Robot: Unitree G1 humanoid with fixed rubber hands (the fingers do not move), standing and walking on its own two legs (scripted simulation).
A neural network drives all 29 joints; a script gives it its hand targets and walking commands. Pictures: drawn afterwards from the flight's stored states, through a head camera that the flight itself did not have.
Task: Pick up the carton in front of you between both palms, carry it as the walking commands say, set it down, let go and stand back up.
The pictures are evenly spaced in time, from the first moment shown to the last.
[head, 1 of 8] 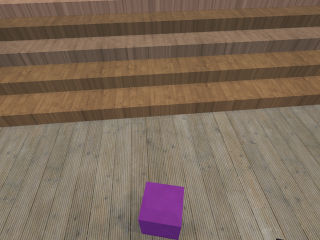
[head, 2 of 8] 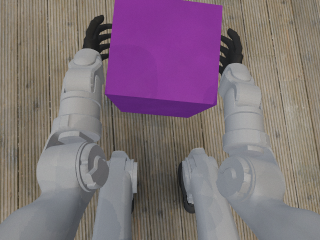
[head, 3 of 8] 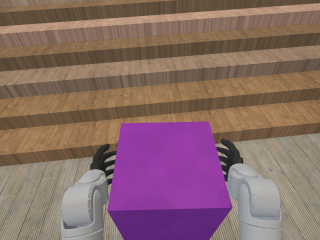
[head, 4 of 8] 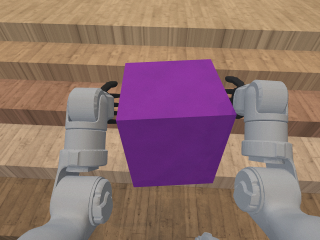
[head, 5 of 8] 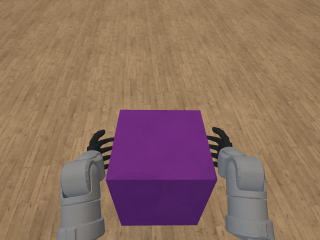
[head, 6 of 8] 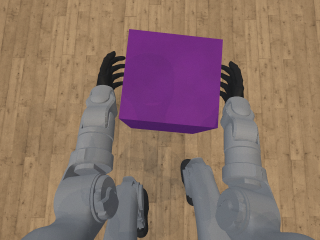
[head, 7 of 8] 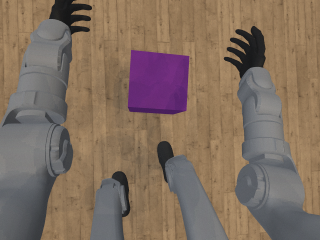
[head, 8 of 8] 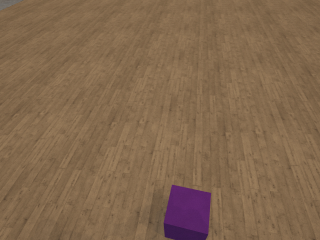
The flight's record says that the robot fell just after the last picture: no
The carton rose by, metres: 2.06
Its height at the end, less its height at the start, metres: +1.30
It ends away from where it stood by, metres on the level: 4.69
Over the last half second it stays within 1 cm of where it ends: yes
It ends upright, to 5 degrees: yes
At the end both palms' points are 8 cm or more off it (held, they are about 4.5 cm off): yes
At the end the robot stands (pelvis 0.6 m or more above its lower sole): yes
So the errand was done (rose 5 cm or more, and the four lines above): yes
